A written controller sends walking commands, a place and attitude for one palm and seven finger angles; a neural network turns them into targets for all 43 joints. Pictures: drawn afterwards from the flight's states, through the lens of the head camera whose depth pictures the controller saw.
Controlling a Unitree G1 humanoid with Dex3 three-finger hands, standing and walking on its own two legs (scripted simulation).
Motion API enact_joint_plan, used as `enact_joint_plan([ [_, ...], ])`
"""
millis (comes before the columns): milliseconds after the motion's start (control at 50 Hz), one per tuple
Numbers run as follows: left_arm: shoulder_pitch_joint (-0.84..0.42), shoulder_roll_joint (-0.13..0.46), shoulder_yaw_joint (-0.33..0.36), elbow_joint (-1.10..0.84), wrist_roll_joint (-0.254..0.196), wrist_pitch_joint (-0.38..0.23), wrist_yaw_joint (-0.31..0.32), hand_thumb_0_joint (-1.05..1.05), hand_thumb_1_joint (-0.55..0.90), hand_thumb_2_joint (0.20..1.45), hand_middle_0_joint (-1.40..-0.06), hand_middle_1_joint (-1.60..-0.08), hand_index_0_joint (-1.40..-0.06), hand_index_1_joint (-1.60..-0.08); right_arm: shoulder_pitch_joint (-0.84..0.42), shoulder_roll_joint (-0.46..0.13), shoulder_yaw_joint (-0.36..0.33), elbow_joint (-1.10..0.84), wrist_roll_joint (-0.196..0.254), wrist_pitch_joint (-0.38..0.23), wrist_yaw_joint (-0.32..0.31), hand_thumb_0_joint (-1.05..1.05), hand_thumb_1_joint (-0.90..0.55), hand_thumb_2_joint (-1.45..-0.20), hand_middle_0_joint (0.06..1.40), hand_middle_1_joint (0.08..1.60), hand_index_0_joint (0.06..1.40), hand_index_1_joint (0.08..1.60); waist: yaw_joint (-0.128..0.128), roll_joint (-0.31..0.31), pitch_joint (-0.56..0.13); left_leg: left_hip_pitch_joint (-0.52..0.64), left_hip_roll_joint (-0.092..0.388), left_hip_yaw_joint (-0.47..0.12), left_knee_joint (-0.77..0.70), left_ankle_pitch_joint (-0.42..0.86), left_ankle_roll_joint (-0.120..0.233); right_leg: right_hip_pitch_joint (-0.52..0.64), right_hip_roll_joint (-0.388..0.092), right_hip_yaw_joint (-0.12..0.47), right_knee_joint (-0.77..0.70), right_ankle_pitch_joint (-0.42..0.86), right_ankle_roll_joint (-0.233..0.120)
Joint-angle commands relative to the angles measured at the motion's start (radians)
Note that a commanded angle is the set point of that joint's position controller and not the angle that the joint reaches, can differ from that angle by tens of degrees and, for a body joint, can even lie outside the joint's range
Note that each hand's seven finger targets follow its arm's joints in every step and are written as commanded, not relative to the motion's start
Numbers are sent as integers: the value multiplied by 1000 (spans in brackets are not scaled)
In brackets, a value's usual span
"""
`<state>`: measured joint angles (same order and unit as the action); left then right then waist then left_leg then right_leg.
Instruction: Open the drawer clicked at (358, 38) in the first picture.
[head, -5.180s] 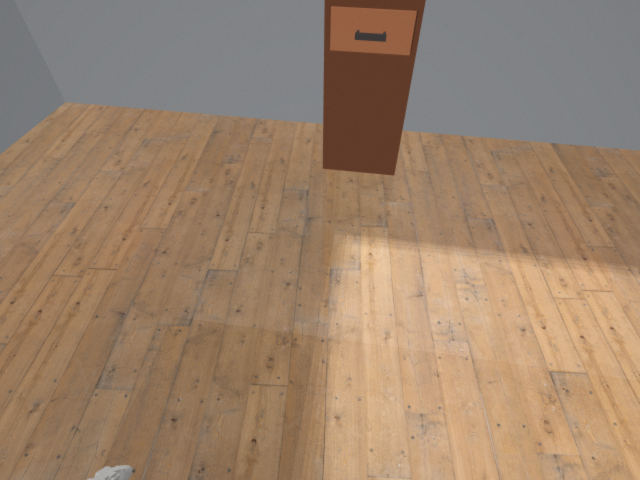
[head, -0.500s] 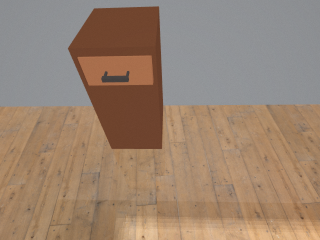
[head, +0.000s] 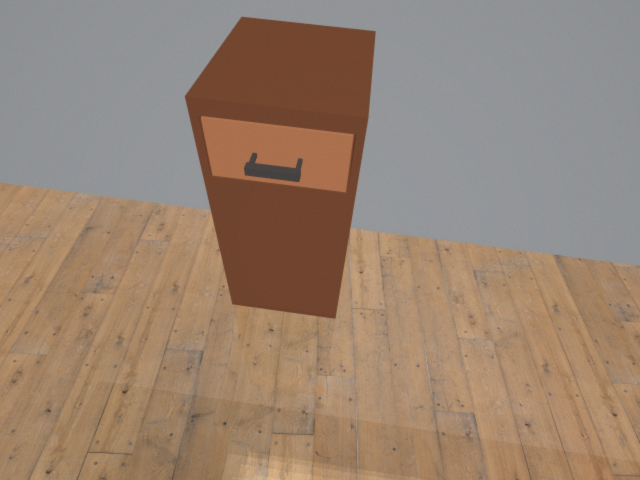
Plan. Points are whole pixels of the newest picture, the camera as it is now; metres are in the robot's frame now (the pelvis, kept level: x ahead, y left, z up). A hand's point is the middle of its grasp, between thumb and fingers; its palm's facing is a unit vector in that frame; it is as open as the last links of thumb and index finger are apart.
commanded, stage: take the last steps up to it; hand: left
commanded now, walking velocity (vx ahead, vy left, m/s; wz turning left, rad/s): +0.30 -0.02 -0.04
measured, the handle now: (274, 166) +0.74 +0.16 -0.08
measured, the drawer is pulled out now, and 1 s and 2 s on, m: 0.00 0.00 0.00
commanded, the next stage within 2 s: come to a stop and stand still in 0.38 s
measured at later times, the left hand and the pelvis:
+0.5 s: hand (250, 398) +0.26 +0.13 -0.15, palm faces +0.04 -0.97 -0.23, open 7.2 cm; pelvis +0.17 -0.05 +0.00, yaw +0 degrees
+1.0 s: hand (239, 409) +0.25 +0.14 -0.17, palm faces +0.02 -0.96 -0.28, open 7.4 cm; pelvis +0.21 -0.06 +0.00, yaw -2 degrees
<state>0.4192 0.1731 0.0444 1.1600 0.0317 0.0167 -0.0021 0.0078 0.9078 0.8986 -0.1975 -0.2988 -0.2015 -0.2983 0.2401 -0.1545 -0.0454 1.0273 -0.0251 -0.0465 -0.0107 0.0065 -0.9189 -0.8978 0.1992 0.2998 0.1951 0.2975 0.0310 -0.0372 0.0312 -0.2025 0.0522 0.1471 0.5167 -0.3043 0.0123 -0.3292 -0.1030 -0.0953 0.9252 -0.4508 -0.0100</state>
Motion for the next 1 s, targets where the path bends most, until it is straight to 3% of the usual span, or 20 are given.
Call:
enact_joint_plan([
  [0,-113,34,14,-118,-5,-48,-16,0,900,900,-200,-300,-200,-300,139,-112,-9,16,3,-17,-16,0,-900,-900,200,300,200,300,-46,134,87,104,252,-261,-362,69,140,-291,-38,50,162,138,5],
  [60,-127,26,13,-127,-6,-37,-15,0,900,900,-200,-300,-200,-300,153,-117,-8,32,7,-30,-19,0,-900,-900,200,300,200,300,-31,140,71,141,232,-179,-348,267,159,-285,-36,38,77,178,22],
  [200,-275,30,16,-192,-11,-42,-18,0,900,900,-200,-300,-200,-300,188,-132,-22,73,-6,-18,-14,0,-900,-900,200,300,200,300,-52,145,107,117,233,-131,-268,353,137,-140,16,-25,-244,201,1],
  [240,-194,50,25,-170,-9,-48,-16,0,900,900,-200,-300,-200,-300,164,-134,-20,77,-3,-12,-15,0,-900,-900,200,300,200,300,-1,120,80,53,214,-98,-157,381,108,40,51,-46,-328,256,-14],
  [260,-73,81,34,-132,-5,-57,-13,0,900,900,-200,-300,-200,-300,156,-131,-19,78,2,-12,-12,0,-900,-900,200,300,200,300,54,68,20,22,160,-48,-2,397,76,197,64,-46,-391,292,-23],
  [280,53,158,52,-94,2,-73,-4,0,900,900,-200,-300,-200,-300,181,-95,-15,73,12,-16,-4,0,-900,-900,200,300,200,300,99,-77,-84,-123,85,6,265,250,36,413,-82,137,-442,306,-73],
  [300,120,260,72,-92,-8,-76,4,0,900,900,-200,-300,-200,-300,232,-50,-5,42,22,-15,0,0,-900,-900,200,300,200,300,84,-315,-167,-307,-42,4,591,-260,8,521,-336,522,-600,380,-183],
  [320,78,260,70,-100,-23,-74,9,0,900,900,-200,-300,-200,-300,178,-89,-10,36,22,-4,-3,0,-900,-900,200,300,200,300,88,-239,-163,-317,-10,-129,727,-285,23,415,-349,569,-673,255,-219],
  [340,-34,221,61,-133,-21,-68,14,0,900,900,-200,-300,-200,-300,122,-76,-17,25,18,-3,-1,0,-900,-900,200,300,200,300,57,-139,-62,-371,26,-148,789,-199,23,300,-335,523,-714,117,-226],
  [380,-165,128,32,-167,-18,-74,20,0,900,900,-200,-300,-200,-300,106,-55,-12,34,4,10,3,0,-900,-900,200,300,200,300,-12,-5,24,-318,78,-163,722,-45,12,102,-250,310,-729,185,-171],
  [460,-178,82,16,-155,-13,-84,23,0,900,900,-200,-300,-200,-300,174,-21,1,56,-1,35,4,0,-900,-900,200,300,200,300,-61,-55,-17,-221,69,-109,495,-22,-26,70,-171,122,-721,443,-157],
  [520,-167,78,9,-146,-10,-75,27,0,900,900,-200,-300,-200,-300,128,6,17,45,10,39,-4,0,-900,-900,200,300,200,300,-48,-28,-38,-172,38,-95,287,-13,-48,121,-156,89,-660,740,-160],
  [600,-162,126,14,-134,-13,-45,40,0,900,900,-200,-300,-200,-300,59,-40,14,18,20,54,-12,0,-900,-900,200,300,200,300,-28,-70,-65,-115,13,-102,124,15,-53,193,-166,103,-561,868,-155],
  [640,-167,139,20,-139,-17,-28,44,0,900,900,-200,-300,-200,-300,51,-65,5,11,16,66,-15,0,-900,-900,200,300,200,300,-38,-79,-25,-42,9,-93,32,119,-49,133,-150,94,-526,771,-128],
  [680,-146,125,20,-147,-19,-13,47,0,900,900,-200,-300,-200,-300,52,-112,-5,-1,12,63,-16,0,-900,-900,200,300,200,300,-38,13,-28,61,83,-144,-38,494,-17,66,-87,69,-442,633,-65],
  [740,-112,74,8,-166,-23,5,49,0,900,900,-200,-300,-200,-300,20,-182,-15,-26,9,66,-25,0,-900,-900,200,300,200,300,-23,259,-23,27,277,-297,-152,796,129,39,63,-8,-234,54,8],
  [800,-127,90,17,-171,-22,15,44,0,900,900,-200,-300,-200,-300,-32,-188,-23,-51,4,67,-40,0,-900,-900,200,300,200,300,-28,260,-75,79,302,-306,-141,863,206,-62,73,93,45,-147,9],
  [920,-121,64,19,-187,-23,10,33,0,900,900,-200,-300,-200,-300,-81,-209,-45,-75,0,74,-30,0,-900,-900,200,300,200,300,-30,192,-148,120,254,-241,-96,723,164,-11,70,73,-149,-46,20],
  [960,-70,71,18,-171,-18,1,32,0,900,900,-200,-300,-200,-300,-87,-200,-45,-72,8,76,-21,0,-900,-900,200,300,200,300,-9,161,-154,54,196,-204,-51,535,109,121,81,42,-396,166,24],
  [980,-61,102,20,-169,-12,-5,34,0,900,900,-200,-300,-200,-300,-80,-174,-44,-72,15,76,-16,0,-900,-900,200,300,200,300,-4,74,-140,-2,138,-174,11,371,57,174,47,87,-540,299,22],
])
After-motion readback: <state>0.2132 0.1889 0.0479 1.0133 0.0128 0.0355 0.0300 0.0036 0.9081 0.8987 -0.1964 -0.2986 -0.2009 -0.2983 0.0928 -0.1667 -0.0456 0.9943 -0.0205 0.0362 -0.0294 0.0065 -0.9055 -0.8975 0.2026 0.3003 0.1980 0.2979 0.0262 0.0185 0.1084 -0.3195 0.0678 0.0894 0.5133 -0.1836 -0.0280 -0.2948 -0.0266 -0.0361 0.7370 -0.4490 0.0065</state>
